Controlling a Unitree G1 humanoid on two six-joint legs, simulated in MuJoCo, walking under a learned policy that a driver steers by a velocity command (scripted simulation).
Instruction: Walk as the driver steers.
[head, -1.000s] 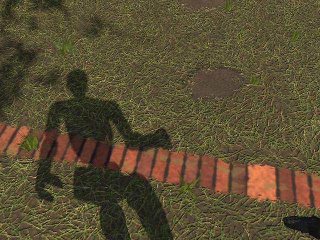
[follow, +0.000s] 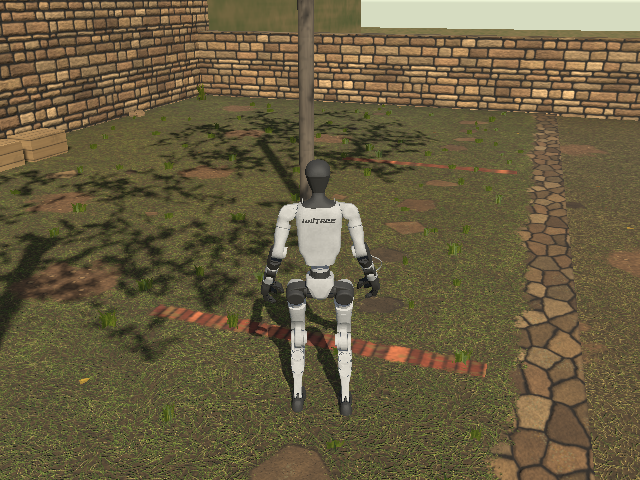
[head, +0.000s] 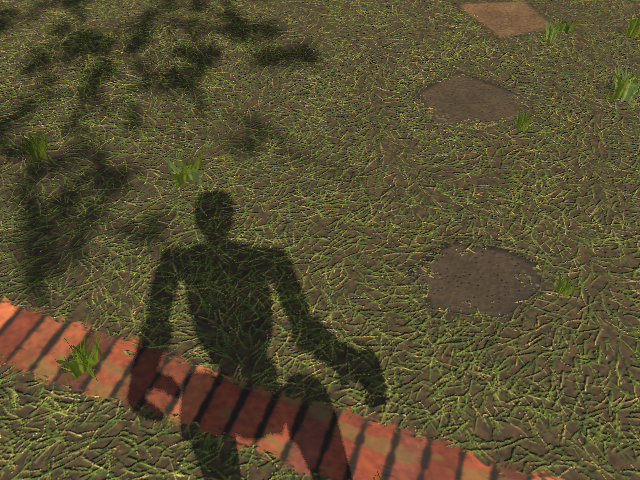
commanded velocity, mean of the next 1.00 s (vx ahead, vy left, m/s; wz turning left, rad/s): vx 0.45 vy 0.00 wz -0.02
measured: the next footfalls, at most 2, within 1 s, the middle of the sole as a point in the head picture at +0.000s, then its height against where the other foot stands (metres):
right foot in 0.44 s outside the picture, level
left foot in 0.98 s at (284, 419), level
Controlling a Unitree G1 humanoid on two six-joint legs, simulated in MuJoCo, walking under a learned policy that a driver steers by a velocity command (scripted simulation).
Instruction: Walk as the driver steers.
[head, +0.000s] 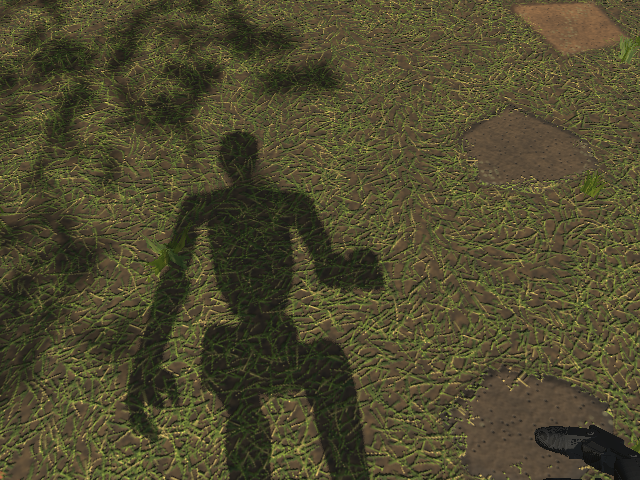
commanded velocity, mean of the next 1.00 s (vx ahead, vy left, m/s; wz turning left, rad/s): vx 0.48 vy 0.00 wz -0.52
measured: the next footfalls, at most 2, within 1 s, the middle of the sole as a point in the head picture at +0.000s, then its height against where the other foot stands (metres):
right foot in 0.50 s outside the picture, level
left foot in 1.00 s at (412, 344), level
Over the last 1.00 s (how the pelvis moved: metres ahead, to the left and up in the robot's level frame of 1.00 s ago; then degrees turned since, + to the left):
0.51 -0.02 0.00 -2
